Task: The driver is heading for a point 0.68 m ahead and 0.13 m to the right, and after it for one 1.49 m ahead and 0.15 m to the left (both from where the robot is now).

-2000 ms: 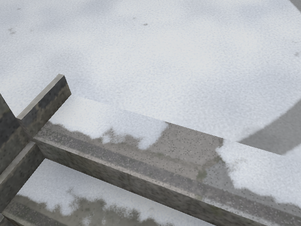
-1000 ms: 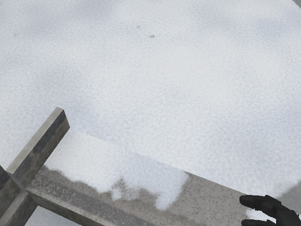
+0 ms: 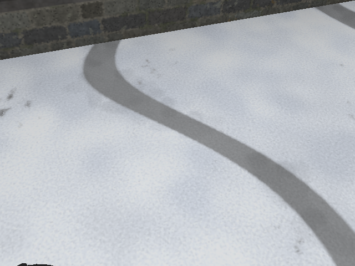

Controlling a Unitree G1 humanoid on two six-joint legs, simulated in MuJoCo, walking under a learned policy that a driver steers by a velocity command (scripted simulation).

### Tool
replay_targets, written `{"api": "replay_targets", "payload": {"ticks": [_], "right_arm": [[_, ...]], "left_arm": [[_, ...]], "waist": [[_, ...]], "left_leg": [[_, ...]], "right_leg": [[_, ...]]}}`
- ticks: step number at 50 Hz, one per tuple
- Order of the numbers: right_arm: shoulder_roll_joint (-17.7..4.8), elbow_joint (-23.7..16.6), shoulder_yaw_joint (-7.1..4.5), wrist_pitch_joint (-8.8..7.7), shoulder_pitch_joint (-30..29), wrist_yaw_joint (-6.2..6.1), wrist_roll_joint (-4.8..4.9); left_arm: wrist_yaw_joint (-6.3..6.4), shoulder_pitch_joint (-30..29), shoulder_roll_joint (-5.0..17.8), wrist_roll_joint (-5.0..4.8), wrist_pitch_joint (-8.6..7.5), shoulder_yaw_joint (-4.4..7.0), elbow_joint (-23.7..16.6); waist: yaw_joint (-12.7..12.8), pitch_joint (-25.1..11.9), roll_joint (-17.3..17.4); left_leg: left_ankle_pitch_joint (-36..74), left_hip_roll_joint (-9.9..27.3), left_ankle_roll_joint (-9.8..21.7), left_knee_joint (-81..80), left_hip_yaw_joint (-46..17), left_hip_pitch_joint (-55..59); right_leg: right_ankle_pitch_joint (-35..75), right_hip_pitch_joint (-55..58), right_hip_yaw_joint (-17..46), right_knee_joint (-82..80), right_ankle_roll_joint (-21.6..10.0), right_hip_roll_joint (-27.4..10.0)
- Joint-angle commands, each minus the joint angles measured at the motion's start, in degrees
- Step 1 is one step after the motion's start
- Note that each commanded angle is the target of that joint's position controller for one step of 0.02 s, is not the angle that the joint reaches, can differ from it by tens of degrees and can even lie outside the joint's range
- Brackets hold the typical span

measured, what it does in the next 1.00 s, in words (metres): walks ahead, turning right: right foot, then left foot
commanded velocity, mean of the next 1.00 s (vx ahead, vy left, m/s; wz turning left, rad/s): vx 0.71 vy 0.00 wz -0.37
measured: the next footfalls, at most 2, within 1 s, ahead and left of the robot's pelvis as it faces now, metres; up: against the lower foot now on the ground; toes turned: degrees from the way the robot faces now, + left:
right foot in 0.22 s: +0.34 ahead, -0.03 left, +0.00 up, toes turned -15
left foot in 0.58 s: +0.80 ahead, +0.00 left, +0.00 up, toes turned -31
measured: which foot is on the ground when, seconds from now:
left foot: down 0.00-0.20, up 0.22-0.56, down 0.58-0.98, up 1.00-1.00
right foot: up 0.00-0.20, down 0.22-0.60, up 0.62-0.96, down 0.98-1.00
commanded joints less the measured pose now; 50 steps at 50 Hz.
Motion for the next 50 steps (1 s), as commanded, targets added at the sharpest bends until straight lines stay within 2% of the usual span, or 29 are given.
{"api": "replay_targets", "payload": {"ticks": [1, 4, 6, 7, 9, 10, 11, 12, 13, 14, 15, 17, 19, 23, 26, 27, 29, 30, 31, 32, 33, 34, 35, 37, 41, 47, 48, 49, 50], "right_arm": [[-3.78, -2.30, -0.61, -1.46, -3.11, 0.23, 0.08], [-6.32, -0.91, -1.06, -2.06, -0.57, -0.27, 0.06], [-8.59, 0.63, -1.44, -1.53, 1.35, -0.83, 0.05], [-11.43, 0.53, -2.73, -1.56, 0.79, -1.30, -0.11], [-14.40, -2.07, -3.96, -0.34, -5.94, -1.40, 0.06], [-13.16, -3.14, -4.20, 0.57, -9.04, -0.78, 0.28], [-4.37, -6.00, -1.99, 0.50, -10.18, 0.18, -1.13], [-4.63, -12.30, -1.46, -0.28, -4.80, 0.42, 0.07], [-7.95, -13.46, -1.38, -1.61, -9.85, 0.59, -0.46], [-8.17, -13.14, -1.03, -2.14, -11.47, 0.81, -0.48], [-8.13, -12.80, -1.03, -1.70, -13.08, 0.79, -1.32], [-8.34, -10.84, -1.03, 0.92, -9.41, 0.77, -2.55], [-7.30, -12.70, -0.63, 2.38, -14.13, 1.07, -2.33], [-3.95, -14.70, 0.64, 2.42, -22.60, 2.37, 0.53], [-5.65, -13.79, -0.07, 1.95, -24.01, 2.05, -0.04], [-6.27, -12.53, -0.56, 1.44, -21.55, 1.61, -0.81], [-9.17, -8.59, -2.27, -0.39, -6.82, 0.27, -1.58], [-13.49, -7.00, -3.20, -0.68, 3.87, -0.28, -1.90], [-18.72, -3.84, -4.84, -0.51, 5.61, 0.87, -1.60], [-11.50, -6.68, -3.44, -1.76, -0.24, 1.44, 1.53], [-8.33, -7.91, -2.92, -1.95, -5.40, 1.31, 2.03], [-8.48, -7.91, -2.69, -2.02, -8.69, 1.71, 2.49], [-7.85, -7.70, -2.53, -2.08, -9.16, 1.75, 3.37], [-8.41, -6.80, -2.61, -1.85, -8.57, 1.23, 2.44], [-13.50, -7.75, -4.43, 0.39, -12.83, -0.42, 2.74], [-11.76, -9.15, -5.37, 3.65, -12.28, -2.29, 3.93], [-10.13, -9.97, -5.14, 4.02, -13.28, -2.32, 3.85], [-6.48, -10.67, -4.22, 4.20, -12.07, -1.98, 3.39], [-1.88, -10.50, -2.92, 4.35, -6.64, -1.83, 1.81]], "left_arm": [[-1.16, -3.24, -3.92, -0.91, 0.39, -2.43, -5.44], [-2.78, -8.20, -3.43, -1.10, 0.48, -3.65, -6.68], [-2.63, -6.48, -2.84, -2.45, 0.54, -3.73, -5.65], [-2.06, -3.92, -0.88, -1.50, 0.00, -2.90, -5.99], [-0.50, 18.35, 4.60, -1.27, -0.70, -0.15, 0.16], [0.63, 24.89, 6.35, -2.33, -1.19, 1.52, 3.42], [1.65, 19.20, 9.86, -3.24, -0.55, 2.50, 3.31], [1.77, 16.18, 13.88, -1.89, -0.12, 2.80, -0.54], [2.61, 18.60, 11.71, -1.97, 0.39, 3.02, -0.35], [3.45, 17.32, 8.50, -1.53, 0.00, 2.28, 0.85], [3.72, 15.45, 6.59, -1.57, -0.86, 1.68, 1.19], [3.90, 12.04, 3.57, -1.77, -2.62, 0.16, 1.10], [3.50, 10.41, 3.92, -2.02, -4.01, -0.15, 1.38], [2.47, 10.88, 5.85, -2.79, -4.57, 0.68, 2.55], [2.67, 16.87, 6.07, -3.11, -4.39, 0.66, 5.09], [3.00, 19.10, 6.62, -2.98, -4.32, 0.56, 6.40], [3.37, 18.05, 7.56, -2.60, -4.83, 0.61, 6.93], [3.69, 17.00, 2.95, -2.21, -5.21, -0.50, 5.08], [3.69, 26.40, -1.00, -5.56, -5.33, -1.12, 4.62], [3.37, 22.52, -1.35, -5.51, -4.86, -2.97, 5.70], [3.10, 12.64, 1.52, -5.62, -4.61, -2.62, 2.50], [3.11, 5.66, 1.77, -3.57, -4.54, -2.87, 0.19], [3.28, 1.12, 2.38, -2.01, -4.72, -2.60, -1.44], [3.15, 0.67, 0.03, -1.86, -4.72, -3.33, -3.33], [3.92, -1.40, -2.35, -2.75, -4.21, -4.93, -3.39], [4.06, -5.30, 1.65, -2.88, -3.20, -2.85, -3.49], [4.13, -3.22, 2.00, -2.50, -3.51, -2.34, -2.68], [4.50, 0.80, 3.26, -1.66, -3.60, -1.82, -1.90], [5.04, 2.80, 3.93, -1.08, -2.92, -2.12, -2.37]], "waist": [[3.78, 9.31, 10.31], [2.08, 10.52, 6.97], [3.25, 7.59, 10.08], [6.53, 4.90, 10.90], [17.35, -5.31, 11.28], [19.96, -6.24, 5.25], [12.43, -1.95, -6.13], [6.59, -12.96, -4.88], [9.79, -10.50, 0.63], [7.07, 0.00, 5.69], [4.32, 4.42, 8.73], [-1.02, 8.08, 8.96], [-1.82, 10.31, 7.22], [1.61, 9.23, 1.54], [4.87, 7.61, 1.47], [4.67, 5.42, 2.19], [-2.98, -2.67, 1.46], [-7.03, -10.32, 6.68], [-1.80, -21.15, 31.78], [-3.48, -18.05, 24.25], [-4.03, -11.37, 16.93], [-2.41, -4.65, 7.67], [-2.22, -0.93, 3.84], [0.97, 0.52, 4.52], [3.85, -1.39, 7.16], [4.45, -2.66, 10.25], [5.44, -3.00, 9.63], [5.94, -6.10, 5.03], [3.48, -9.01, -5.56]], "left_leg": [[37.41, 12.55, 2.23, -18.13, -6.25, -0.78], [46.81, 8.66, 0.30, -21.54, 3.60, 1.48], [76.73, 7.47, 0.28, -14.37, 6.35, 7.17], [87.67, 10.67, 0.35, -8.50, 5.75, 7.87], [90.29, 12.19, 1.51, 17.38, 3.55, 2.11], [52.53, 5.61, 1.82, 40.90, 4.06, -10.04], [-0.56, -2.89, 1.93, 61.26, 2.71, -29.62], [-2.84, -2.83, 1.28, 67.67, -8.78, -40.79], [1.53, -1.51, 0.95, 62.41, -13.12, -45.34], [3.59, 0.75, 0.88, 55.59, -13.70, -45.73], [2.94, 2.12, 0.37, 50.69, -13.67, -42.07], [-0.07, 4.41, -1.50, 42.26, -14.59, -34.36], [1.73, 5.77, -2.80, 30.57, -12.79, -27.93], [27.19, 1.87, -1.91, 10.01, -9.28, -7.83], [28.02, -0.39, 0.75, -0.14, -8.01, -10.89], [26.32, -2.99, 1.97, -2.28, -6.11, -9.86], [30.47, -2.57, 4.59, -4.66, -5.50, 6.09], [41.21, 9.15, 7.06, 0.05, -16.73, 19.29], [62.31, 23.99, 19.48, -6.50, -49.80, 33.26], [46.18, 19.67, 19.47, -9.47, -50.26, 33.24], [44.80, 16.91, 17.20, -9.37, -40.18, 26.59], [50.29, 13.42, 15.75, -10.12, -34.79, 18.10], [53.73, 11.00, 15.48, -11.03, -31.71, 13.29], [58.50, 9.30, 16.31, -13.71, -31.21, 6.79], [58.85, 4.14, 14.94, -14.78, -24.21, -7.73], [33.25, 0.50, 8.17, -7.09, -31.54, -8.79], [29.53, -1.74, 6.57, -2.78, -31.08, -10.09], [17.41, -5.24, 4.13, 8.33, -27.39, -15.01], [-13.41, -11.65, 1.79, 22.82, -19.82, -26.00]], "right_leg": [[4.67, -6.89, -1.05, -6.81, -0.67, -2.53], [6.28, 2.76, -9.77, -23.84, -3.32, -0.64], [4.19, 11.39, -14.97, -28.66, -6.12, 4.38], [3.07, 17.13, -15.55, -29.11, -7.42, 5.52], [2.74, 40.95, -9.89, -35.58, -10.87, 7.09], [7.22, 54.83, -3.10, -44.96, -13.75, 4.12], [11.21, 58.32, 8.90, -38.64, -14.48, -1.44], [6.84, 69.12, 34.08, -47.88, -24.61, -11.12], [-8.00, 66.03, 44.46, -60.16, -24.87, -14.09], [-10.10, 55.77, 42.86, -64.53, -22.94, -13.66], [-6.25, 46.55, 38.87, -64.98, -21.22, -11.16], [1.41, 31.97, 30.08, -64.74, -19.78, -7.17], [5.15, 20.76, 23.63, -65.96, -18.06, -3.33], [11.39, 12.05, 18.00, -66.59, -12.24, 2.12], [27.32, 30.98, 18.66, -60.70, -9.76, -0.88], [40.04, 37.91, 17.86, -54.84, -8.28, -1.63], [47.13, 38.13, 14.03, -32.67, -3.85, 0.12], [23.74, 29.04, 9.59, -12.49, -1.79, 3.93], [-17.34, 13.72, 6.00, 8.87, 2.17, 15.22], [-18.28, 6.22, 13.28, 13.21, 2.85, 9.17], [-15.13, 3.84, 10.57, 9.78, 2.42, 5.15], [-13.79, 2.92, 6.03, 5.69, 2.76, 2.17], [-13.06, 1.19, 4.48, 0.45, 3.21, 0.66], [-11.48, 3.92, 4.09, -6.22, 4.46, -0.21], [-1.61, 17.88, 1.18, -33.56, 6.94, 2.95], [13.70, 28.59, 6.65, -51.41, 6.48, 4.05], [17.58, 32.68, 6.02, -55.26, 5.38, 2.47], [24.65, 41.74, 9.86, -56.41, 2.01, -5.00], [47.21, 52.36, 21.55, -52.63, -3.43, -17.41]]}}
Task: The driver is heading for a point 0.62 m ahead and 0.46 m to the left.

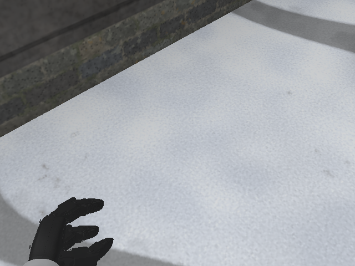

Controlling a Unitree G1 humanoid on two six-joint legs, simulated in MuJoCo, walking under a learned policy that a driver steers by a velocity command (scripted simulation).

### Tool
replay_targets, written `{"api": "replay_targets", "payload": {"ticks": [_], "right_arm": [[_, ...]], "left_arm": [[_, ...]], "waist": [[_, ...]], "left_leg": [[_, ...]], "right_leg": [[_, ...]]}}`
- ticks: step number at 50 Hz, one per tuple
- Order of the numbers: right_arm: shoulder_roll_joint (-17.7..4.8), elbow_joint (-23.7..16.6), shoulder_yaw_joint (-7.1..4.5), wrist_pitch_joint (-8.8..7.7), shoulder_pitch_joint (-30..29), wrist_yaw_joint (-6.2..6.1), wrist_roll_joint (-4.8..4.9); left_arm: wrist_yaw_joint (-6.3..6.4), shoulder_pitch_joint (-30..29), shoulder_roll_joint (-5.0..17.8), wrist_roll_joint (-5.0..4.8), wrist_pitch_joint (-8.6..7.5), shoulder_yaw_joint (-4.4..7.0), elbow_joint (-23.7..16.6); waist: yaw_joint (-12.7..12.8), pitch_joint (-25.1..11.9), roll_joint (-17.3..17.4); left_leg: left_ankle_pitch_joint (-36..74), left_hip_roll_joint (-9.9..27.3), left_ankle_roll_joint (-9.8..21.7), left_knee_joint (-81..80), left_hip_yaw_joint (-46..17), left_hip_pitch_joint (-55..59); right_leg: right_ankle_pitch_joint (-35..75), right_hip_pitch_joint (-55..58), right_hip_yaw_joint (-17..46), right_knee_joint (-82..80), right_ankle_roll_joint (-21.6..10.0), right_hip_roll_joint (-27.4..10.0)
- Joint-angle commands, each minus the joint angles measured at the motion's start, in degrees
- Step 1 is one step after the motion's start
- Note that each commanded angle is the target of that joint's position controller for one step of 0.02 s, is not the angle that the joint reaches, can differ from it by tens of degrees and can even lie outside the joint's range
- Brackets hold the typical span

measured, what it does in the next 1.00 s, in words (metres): walks ahead, turning left: left foot, then right foot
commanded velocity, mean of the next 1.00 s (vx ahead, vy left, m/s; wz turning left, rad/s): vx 0.29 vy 0.00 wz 0.90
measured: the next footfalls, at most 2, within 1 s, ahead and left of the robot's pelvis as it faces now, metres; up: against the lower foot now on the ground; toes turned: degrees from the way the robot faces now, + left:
left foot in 0.38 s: +0.06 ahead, +0.15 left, +0.00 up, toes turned +24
right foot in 0.82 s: +0.22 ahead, +0.00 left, +0.00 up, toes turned +51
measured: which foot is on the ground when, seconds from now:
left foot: up 0.00-0.36, down 0.38-0.80, up 0.82-1.00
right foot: down 0.00-0.38, up 0.40-0.80, down 0.82-1.00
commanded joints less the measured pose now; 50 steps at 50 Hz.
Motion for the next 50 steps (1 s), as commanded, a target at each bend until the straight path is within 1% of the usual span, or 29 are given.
{"api": "replay_targets", "payload": {"ticks": [1, 2, 3, 4, 6, 8, 10, 15, 18, 19, 20, 21, 22, 23, 24, 25, 27, 29, 31, 33, 38, 39, 40, 41, 42, 43, 45, 47, 50], "right_arm": [[-1.44, -6.98, 0.76, -0.65, 10.09, 1.11, -0.35], [-6.07, -5.54, -0.65, 0.19, 7.41, 0.96, 0.26], [-8.56, -5.49, -1.64, 1.21, 2.38, 0.58, 0.47], [-8.69, -5.60, -2.06, 2.34, 0.15, 0.02, 0.19], [-6.30, -7.56, -1.64, 3.31, -1.96, 0.08, -0.50], [-2.96, -9.16, -0.59, 3.09, -4.01, 0.43, -0.36], [-2.00, -10.33, 0.02, 2.84, -6.35, 1.01, -0.47], [-3.74, -11.41, -0.10, 3.26, -8.32, 2.98, -0.31], [-4.39, -10.76, -1.13, 4.01, -5.96, 3.51, -0.55], [-6.14, -9.74, -2.15, 4.10, -3.21, 3.09, -0.93], [-13.08, -10.28, -4.05, 3.75, -0.82, 2.08, -1.18], [-17.91, -13.23, -4.40, 2.50, -3.59, 2.12, -3.04], [-15.04, -13.38, -4.03, 1.30, -3.82, 2.58, -3.98], [-13.32, -13.16, -3.43, 0.54, -6.48, 2.33, -3.34], [-10.97, -13.67, -2.88, 0.65, -9.88, 1.84, -1.85], [-9.65, -14.23, -2.34, 1.02, -12.25, 1.35, -0.96], [-8.25, -14.76, -1.75, 1.56, -12.69, 0.51, -1.22], [-8.05, -13.99, -1.80, 1.21, -9.39, 0.31, -0.38], [-9.84, -13.42, -2.22, 0.68, -7.93, 0.42, 0.05], [-10.32, -13.02, -2.37, 0.24, -7.33, 0.42, 0.04], [-7.98, -14.14, -1.22, 0.24, -9.93, 1.18, 0.44], [-11.26, -13.81, -2.47, 1.59, -13.41, 3.96, -4.19], [-8.90, -15.14, -2.14, 1.73, -16.67, 4.71, -3.82], [-3.10, -16.31, -0.65, 1.07, -17.48, 4.57, -2.99], [0.14, -18.48, 0.59, 0.61, -16.67, 4.30, -2.35], [-3.96, -18.78, 0.22, 0.32, -18.16, 4.35, -3.60], [-5.27, -16.46, -0.12, 0.08, -16.88, 5.83, -4.43], [-5.03, -13.90, 0.02, 0.41, -13.46, 7.51, -4.50], [-3.95, -13.28, 0.81, 0.42, -15.77, 7.76, -4.15]], "left_arm": [[0.65, 12.01, 10.82, 1.49, 1.36, 3.91, 0.04], [0.99, 7.54, 8.04, 0.66, 1.80, 3.99, -1.45], [1.28, 6.19, 4.98, 0.14, 2.05, 3.32, -1.67], [1.46, 4.46, 5.01, 0.25, 2.47, 3.23, -1.83], [1.83, 3.18, 6.35, 0.64, 2.69, 3.80, -0.77], [2.33, 5.07, 6.68, 0.66, 2.64, 4.28, 0.87], [2.67, 6.00, 7.66, 0.31, 2.75, 4.89, 1.99], [1.85, 5.95, 11.76, -0.76, 3.02, 6.84, 3.36], [1.22, 7.20, 11.46, -2.16, 2.81, 7.28, 4.54], [1.00, 9.68, 9.18, -2.12, 3.03, 6.93, 5.60], [0.70, 12.15, 6.78, -0.37, 3.61, 6.50, 5.33], [1.17, 6.90, 6.48, 1.13, 3.34, 6.17, 0.73], [1.63, 2.33, 9.23, 0.35, 3.10, 6.86, 0.12], [1.95, 2.61, 9.48, -0.65, 3.00, 7.09, 0.54], [2.43, 5.03, 9.61, -0.47, 3.10, 7.34, 2.24], [2.62, 6.33, 9.80, 0.08, 3.12, 7.44, 2.87], [1.91, 7.18, 8.61, 0.01, 2.72, 7.17, 3.47], [0.61, 7.35, 7.76, -0.94, 1.86, 6.61, 3.97], [-0.54, 4.59, 8.20, -1.78, 0.70, 6.66, 3.15], [-1.35, 3.01, 8.44, -2.15, -0.70, 6.68, 2.90], [-2.02, 5.43, 8.06, -3.29, -2.82, 6.91, 2.87], [-2.03, 11.84, 7.63, 0.74, -0.10, 5.80, 5.14], [-1.33, 18.78, 9.34, 0.81, 0.58, 6.55, 6.12], [-0.29, 25.84, 14.55, 1.32, 0.44, 7.48, 6.76], [0.14, 22.86, 20.67, 3.08, 0.38, 8.22, 4.83], [0.07, 19.25, 18.23, 3.03, 0.27, 8.04, 4.28], [-0.46, 18.34, 12.32, 1.54, -0.22, 5.99, 4.73], [-0.38, 20.03, 11.12, 1.40, -0.98, 5.25, 6.00], [-1.27, 25.12, 10.93, 1.47, -2.17, 5.27, 8.52]], "waist": [[0.91, -22.90, -19.15], [2.16, -17.55, -14.33], [4.03, -12.09, -9.27], [3.82, -10.17, -5.90], [3.14, -6.83, -6.06], [3.91, -7.62, -6.52], [4.55, -9.18, -6.33], [4.55, -9.89, -8.62], [2.96, -9.55, -6.97], [2.60, -8.21, -2.50], [3.60, -4.78, 14.68], [3.48, -6.38, 22.54], [0.61, -7.98, 14.72], [2.88, -6.33, 11.93], [4.91, -6.39, 8.07], [5.99, -7.02, 8.19], [6.75, -9.34, 8.01], [5.43, -11.48, 7.16], [4.33, -8.67, 10.04], [3.84, -6.53, 11.07], [6.04, -3.61, 11.35], [8.43, -3.54, 9.22], [13.11, -2.05, 5.51], [16.10, -4.24, -6.23], [12.97, -4.13, -13.78], [10.85, -2.45, -6.92], [8.77, -1.15, -4.44], [7.84, -0.93, -7.49], [8.76, 2.44, -6.59]], "left_leg": [[-18.53, 2.87, -2.22, 28.99, 2.11, -21.24], [-12.55, 6.75, -4.47, 34.33, 4.95, -24.76], [-7.39, 8.54, -5.60, 36.79, 6.17, -26.12], [-4.04, 9.74, -6.34, 38.28, 6.65, -24.80], [0.02, 10.74, -6.84, 37.82, 8.36, -21.55], [2.01, 11.43, -6.72, 32.93, 9.89, -21.01], [3.51, 12.89, -6.31, 26.88, 10.09, -19.56], [6.43, 12.72, -3.17, 10.89, 13.58, -8.28], [10.91, 9.84, 0.47, -2.67, 16.22, 0.05], [13.56, 8.71, 2.75, -7.64, 13.82, 5.33], [31.59, 20.52, 8.40, -14.46, -4.69, 12.49], [34.89, 29.15, 18.82, -17.67, -22.85, 11.66], [26.58, 27.56, 18.74, -20.07, -20.78, 10.50], [22.24, 24.19, 15.08, -19.96, -16.98, 8.88], [20.55, 21.74, 11.84, -18.45, -13.49, 7.93], [22.80, 20.37, 10.57, -17.23, -11.39, 6.03], [26.71, 17.64, 10.03, -15.80, -9.73, 4.17], [2.05, 16.00, 10.32, -19.36, -12.52, 5.97], [-9.80, 16.76, 11.38, -22.47, -17.99, 5.86], [-11.16, 16.65, 11.75, -22.66, -19.95, 5.13], [-10.63, 13.43, 10.76, -19.75, -22.13, -6.37], [-12.48, 8.71, 8.73, -17.79, -18.31, -13.04], [-13.62, 5.25, 5.50, -12.03, -15.01, -24.53], [-14.17, -0.49, 2.42, 3.90, -5.56, -33.79], [-8.80, -2.41, 1.60, 18.52, 0.75, -42.20], [-0.46, 5.56, 1.81, 25.48, 2.13, -43.28], [6.15, 6.70, 1.20, 28.04, 2.03, -38.52], [10.86, 6.23, 0.31, 30.43, 3.51, -33.96], [14.65, 5.37, 0.22, 28.41, 2.70, -35.56]], "right_leg": [[28.18, 35.80, 29.52, -2.93, -17.57, -32.37], [11.13, 31.36, 27.51, -6.10, -18.61, -27.93], [1.62, 26.06, 18.11, -7.08, -15.78, -22.76], [-2.04, 21.00, 13.58, -8.00, -13.80, -19.55], [2.22, 13.03, 5.51, -9.56, -13.26, -16.78], [6.02, 14.04, 1.13, -9.93, -13.88, -16.49], [7.69, 15.99, -1.32, -9.55, -14.55, -17.88], [4.90, 14.38, -7.82, -8.53, -12.26, -20.16], [-2.60, 13.36, -11.97, -1.96, -7.27, -19.74], [-9.53, 8.49, -14.85, 5.41, -3.64, -16.84], [-27.16, -6.99, -20.72, 23.74, 2.52, -9.79], [-36.87, -19.74, -11.34, 36.33, 4.53, -2.34], [-33.82, -20.48, -4.89, 41.88, 2.73, -2.56], [-27.79, -20.30, -2.96, 41.13, 1.19, -3.20], [-23.16, -19.22, -2.40, 39.71, 1.03, -4.19], [-20.33, -16.95, -2.50, 38.58, 1.46, -3.86], [-16.89, -12.38, -2.78, 37.63, 2.31, -1.76], [-13.62, -10.98, -2.61, 28.68, 2.25, -0.85], [-14.78, -10.57, -1.87, 20.54, 2.18, 0.20], [-16.06, -8.48, -1.31, 14.73, 1.82, 0.80], [-16.32, 8.78, -2.72, 4.66, 1.57, 1.37], [-18.63, 17.70, -6.93, 2.26, 0.65, 2.77], [-18.28, 30.34, -5.73, -1.62, -0.52, 0.15], [-29.84, 40.02, 6.29, -8.08, -2.37, -12.67], [-48.85, 38.13, 30.63, -16.85, -6.38, -27.01], [-50.59, 32.39, 33.69, -16.73, -8.95, -29.38], [-42.58, 26.56, 20.28, -15.60, -7.00, -21.79], [-35.22, 23.10, 10.52, -17.02, -6.16, -16.54], [-30.42, 23.03, 5.64, -19.38, -7.41, -15.82]]}}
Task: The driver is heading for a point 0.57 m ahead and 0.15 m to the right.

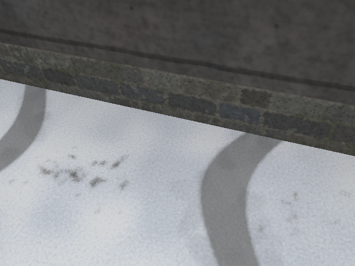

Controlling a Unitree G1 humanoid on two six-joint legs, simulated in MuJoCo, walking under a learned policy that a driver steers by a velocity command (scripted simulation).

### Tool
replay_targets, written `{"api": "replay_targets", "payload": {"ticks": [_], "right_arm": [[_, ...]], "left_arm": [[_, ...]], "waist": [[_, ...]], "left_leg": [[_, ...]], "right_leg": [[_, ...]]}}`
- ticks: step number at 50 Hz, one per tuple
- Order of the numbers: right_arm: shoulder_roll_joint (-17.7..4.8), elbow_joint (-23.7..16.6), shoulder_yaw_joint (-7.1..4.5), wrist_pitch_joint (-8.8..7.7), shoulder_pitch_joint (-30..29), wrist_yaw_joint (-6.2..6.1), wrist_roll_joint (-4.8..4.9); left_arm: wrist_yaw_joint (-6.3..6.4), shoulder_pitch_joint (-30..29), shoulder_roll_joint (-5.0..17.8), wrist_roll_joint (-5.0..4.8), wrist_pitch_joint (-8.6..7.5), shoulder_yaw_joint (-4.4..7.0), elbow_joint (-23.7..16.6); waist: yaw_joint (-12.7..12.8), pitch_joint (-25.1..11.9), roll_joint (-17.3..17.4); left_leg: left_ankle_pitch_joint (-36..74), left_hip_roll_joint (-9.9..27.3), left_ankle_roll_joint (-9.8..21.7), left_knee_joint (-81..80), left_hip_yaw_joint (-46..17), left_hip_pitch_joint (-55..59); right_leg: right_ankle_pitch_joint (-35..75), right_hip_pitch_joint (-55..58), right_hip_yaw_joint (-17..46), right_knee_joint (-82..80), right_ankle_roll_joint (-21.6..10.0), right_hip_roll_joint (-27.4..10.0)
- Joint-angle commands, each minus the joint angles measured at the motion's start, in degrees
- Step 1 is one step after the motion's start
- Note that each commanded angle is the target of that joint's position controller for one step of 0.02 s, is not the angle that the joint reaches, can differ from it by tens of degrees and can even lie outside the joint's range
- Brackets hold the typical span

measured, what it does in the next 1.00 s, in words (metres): walks ahead, turning right: left foot, then right foot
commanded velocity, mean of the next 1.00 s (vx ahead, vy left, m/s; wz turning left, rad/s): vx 0.37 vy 0.00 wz -0.43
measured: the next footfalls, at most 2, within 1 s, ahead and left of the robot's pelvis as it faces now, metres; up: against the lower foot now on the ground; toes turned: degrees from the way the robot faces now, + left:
left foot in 0.24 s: +0.31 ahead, +0.17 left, +0.00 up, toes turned +7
right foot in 0.66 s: +0.57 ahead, +0.00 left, +0.00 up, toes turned -13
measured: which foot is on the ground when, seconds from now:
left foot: up 0.00-0.22, down 0.24-0.66, up 0.68-1.00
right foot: down 0.00-0.26, up 0.28-0.64, down 0.66-1.00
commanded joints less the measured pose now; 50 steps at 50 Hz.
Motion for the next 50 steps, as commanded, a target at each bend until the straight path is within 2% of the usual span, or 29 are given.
{"api": "replay_targets", "payload": {"ticks": [1, 6, 8, 10, 11, 12, 13, 14, 15, 16, 17, 18, 20, 24, 27, 30, 32, 33, 34, 35, 36, 37, 38, 39, 40, 41, 44, 46, 50], "right_arm": [[-2.98, -4.03, -0.28, -0.91, -5.91, 0.65, 0.01], [-1.74, -5.86, 1.28, -1.71, -16.23, 2.02, 0.20], [-0.71, -5.97, 2.03, -1.92, -17.44, 2.01, -0.04], [-0.59, -4.01, 1.89, -2.32, -11.58, 0.61, -0.62], [-1.70, -0.79, 1.03, -2.92, -0.63, -0.54, -0.57], [-4.11, 2.36, -0.10, -3.72, 10.51, -1.68, -1.29], [-10.02, 2.98, -1.49, -4.10, 15.15, -3.06, -3.13], [-12.72, 2.77, -1.97, -4.02, 18.50, -3.80, -1.38], [-6.77, 2.01, -0.71, -4.71, 13.38, -3.96, 3.78], [-4.79, 3.10, -0.11, -5.25, 11.33, -3.86, 3.54], [-3.65, 4.07, -0.09, -5.81, 8.38, -3.69, 2.88], [-1.75, 4.07, 0.10, -6.14, 5.19, -3.78, 2.59], [1.22, 3.40, 0.46, -6.66, -0.15, -4.09, 1.97], [0.45, 3.62, 0.02, -6.89, -8.60, -5.74, 1.76], [-2.29, 5.26, -0.78, -5.75, -6.03, -7.44, 3.20], [-4.86, 5.32, -1.72, -4.13, -7.28, -7.64, 4.86], [-5.01, 4.35, -2.08, -3.15, -9.38, -7.01, 5.67], [-3.50, 3.27, -1.51, -3.08, -11.48, -6.41, 5.38], [3.68, 2.41, 0.29, -3.34, -7.53, -5.39, 2.31], [2.68, 1.14, 0.66, -3.81, 1.56, -4.64, 1.79], [-3.38, 0.92, 0.15, -4.65, -0.92, -3.79, 2.55], [-5.27, -0.46, -0.26, -4.81, -6.71, -3.77, 3.44], [-4.63, -0.44, -0.28, -4.35, -8.47, -4.31, 2.43], [-3.57, -1.37, -0.05, -3.58, -10.44, -4.91, 0.94], [-4.33, -1.42, -0.17, -3.13, -11.38, -5.00, 0.41], [-3.50, -0.38, -0.21, -2.87, -11.23, -5.14, 0.80], [-0.67, 1.60, 0.00, -2.40, -9.31, -5.60, 2.34], [-1.06, 2.86, -0.28, -1.86, -8.21, -5.91, 2.94], [-2.26, 3.92, -0.72, -1.25, -9.10, -6.58, 2.35]], "left_arm": [[-0.42, 1.74, 7.51, -0.17, -1.90, 1.63, -1.64], [-0.30, 6.89, 7.23, -0.36, -2.00, 1.18, 1.75], [-0.01, 9.23, 8.18, -0.66, -1.43, 1.16, 3.97], [0.16, 10.40, 9.62, -1.23, -0.85, 0.97, 6.08], [0.36, 10.66, 10.82, -1.51, -0.50, 0.93, 6.97], [0.63, 9.23, 10.85, -2.26, -0.59, 0.72, 6.70], [-0.44, 11.28, 2.76, -3.35, -0.87, -1.34, 3.11], [0.16, 11.24, 3.51, -3.73, -0.93, -0.72, 1.81], [1.01, 4.54, 9.69, -5.90, -2.05, 1.01, 1.17], [1.23, 1.63, 8.15, -6.53, -2.19, 0.84, -0.18], [1.52, 1.39, 5.78, -5.71, -1.79, 0.64, 0.45], [1.64, 3.08, 4.57, -4.91, -0.72, 0.90, 1.27], [1.33, 5.35, 1.12, -4.94, 1.82, 0.75, 1.95], [0.97, -0.35, -0.29, -3.52, 3.10, 0.69, -2.65], [-1.31, -3.78, -0.23, -2.76, 2.80, 0.51, -4.06], [-3.01, -0.95, 3.74, -2.91, 4.00, 1.95, -5.52], [-1.93, 4.12, 8.50, -3.43, 5.08, 4.02, -6.02], [-0.89, 11.06, 11.30, -3.42, 5.22, 5.50, -5.38], [0.07, 5.83, 13.82, -3.70, 4.58, 5.58, -5.88], [0.09, 0.20, 17.01, -0.89, 3.14, 5.30, -10.45], [-0.35, -3.86, 15.30, -1.16, 2.57, 5.18, -13.90], [-0.16, -6.44, 12.56, -2.58, 2.27, 4.49, -14.54], [0.15, -8.47, 10.54, -4.19, 2.41, 3.91, -14.61], [1.11, -10.44, 10.65, -4.29, 2.84, 4.07, -15.03], [2.37, -11.87, 10.74, -3.01, 3.31, 3.74, -15.69], [2.79, -13.04, 10.26, -2.31, 3.86, 3.57, -16.49], [3.67, -10.14, 12.23, -3.13, 5.47, 4.52, -16.29], [4.15, -11.05, 11.69, -2.75, 6.43, 4.24, -16.66], [3.12, -11.72, 9.18, -1.37, 6.56, 2.91, -16.55]], "waist": [[-0.18, 8.48, -9.75], [2.34, 11.85, -11.22], [2.13, 12.57, -11.85], [-1.73, 8.50, -13.10], [-7.52, 2.65, -12.88], [-13.80, -3.69, -12.93], [-12.79, -14.62, -0.27], [-12.85, -24.13, 6.77], [-13.47, -15.12, 3.34], [-11.39, -8.04, 3.35], [-8.22, -4.43, 1.41], [-5.53, -2.57, 3.95], [-2.06, 0.80, 3.90], [0.71, 7.08, 3.12], [-1.73, 4.01, 1.04], [0.61, 0.76, 1.78], [4.00, -1.42, 1.73], [8.33, -3.70, -1.40], [1.70, 1.50, -19.32], [-5.12, -8.89, -24.53], [-1.76, -15.11, -14.63], [-2.13, -7.75, -7.06], [-4.01, -3.45, 1.13], [-4.30, -2.52, 0.11], [-4.48, -0.97, -0.84], [-4.50, -0.83, -1.94], [-3.56, -4.04, -3.10], [-3.34, -5.10, -5.92], [-1.96, -3.17, -10.72]], "left_leg": [[4.01, 1.17, -0.26, -1.22, -2.23, -13.95], [4.79, 3.64, 1.16, -19.15, 7.02, -5.64], [1.24, 3.69, 3.43, -24.93, 11.19, -0.02], [-4.80, -1.01, 6.25, -28.25, 15.28, 13.34], [-3.38, -3.59, 7.15, -31.38, 15.05, 26.72], [2.70, 0.92, 7.78, -34.57, 9.23, 43.79], [-6.88, 20.01, 9.99, -36.73, -12.68, 63.77], [13.80, 33.69, 11.69, -41.75, -33.20, 64.48], [26.02, 27.99, 12.01, -40.22, -22.76, 57.65], [36.92, 25.99, 11.65, -39.98, -11.77, 50.82], [39.08, 22.38, 9.77, -41.35, -5.62, 45.26], [40.48, 20.38, 8.31, -43.19, -0.84, 40.35], [41.48, 18.92, 7.24, -47.95, 5.62, 32.49], [38.55, 14.23, 5.63, -52.29, 17.53, 22.24], [39.50, 14.05, 4.27, -47.69, 20.35, 27.66], [51.24, 17.15, 3.73, -38.85, 19.88, 33.88], [55.58, 17.25, 2.59, -26.27, 19.67, 34.27], [44.42, 14.13, 0.71, -11.95, 19.13, 29.10], [-15.57, 3.19, -2.38, 4.72, 17.67, 15.03], [-29.31, -6.83, -5.80, 23.05, 6.26, -0.76], [-24.49, -3.50, -4.58, 23.30, -3.49, -1.59], [-19.71, -1.60, -3.32, 17.88, -3.62, -2.54], [-15.99, 0.96, -3.21, 12.07, -3.20, -1.32], [-13.69, 1.61, -3.47, 5.97, -3.44, 1.08], [-12.46, 2.08, -3.91, 1.68, -3.11, 3.61], [-11.43, 1.59, -4.45, -1.92, -2.60, 5.39], [-8.26, -0.90, -6.99, -9.88, -1.39, 7.22], [-5.32, -0.21, -8.25, -11.08, -0.96, 7.70], [-1.62, 1.84, -8.87, -14.89, -0.03, 11.28]], "right_leg": [[-10.95, 5.23, 13.53, -15.13, -6.89, -12.55], [3.40, 5.29, 3.46, -19.27, -7.10, -13.16], [17.09, 7.25, 0.68, -18.60, -7.22, -14.26], [55.20, 8.59, -2.22, -6.87, -6.86, -14.07], [68.81, 6.61, -2.68, 6.43, -6.07, -13.44], [60.95, -2.84, -3.22, 21.82, -4.39, -11.37], [18.67, -22.26, -2.83, 43.61, -2.48, -4.73], [-11.95, -27.00, 3.76, 58.09, -2.44, 2.15], [-9.91, -32.39, 11.57, 59.51, -1.01, -1.22], [-7.67, -33.69, 9.25, 56.89, -0.21, -3.14], [-4.96, -32.76, 7.99, 52.80, 0.57, -5.20], [-1.76, -30.08, 6.98, 50.62, 0.97, -6.54], [2.35, -26.56, 4.62, 50.41, 1.70, -6.20], [12.64, -24.28, 0.30, 35.41, 2.66, -4.57], [24.01, -19.22, -3.67, 21.13, 1.42, -1.92], [17.86, -15.29, -5.60, 19.10, -2.12, 0.52], [11.57, -8.50, -6.54, 16.87, -5.79, 3.02], [16.70, 2.15, -3.60, 9.65, -8.36, 3.59], [48.45, 6.71, 8.85, 9.55, -12.30, -2.03], [41.00, 17.61, 42.64, 2.29, -28.02, -14.28], [20.71, 18.12, 49.23, -6.93, -28.25, -18.06], [9.53, 12.32, 44.76, -8.50, -24.29, -15.95], [3.99, 6.28, 39.90, -8.53, -20.08, -13.07], [6.15, 3.85, 35.78, -7.97, -17.61, -10.31], [11.27, 0.95, 32.57, -7.90, -15.55, -8.85], [18.38, -0.43, 29.41, -6.23, -13.98, -6.83], [29.71, 0.29, 26.06, -2.54, -11.99, -4.21], [26.23, -0.51, 24.92, -1.55, -11.41, -4.30], [17.14, -4.91, 24.02, -0.28, -10.69, -3.11]]}}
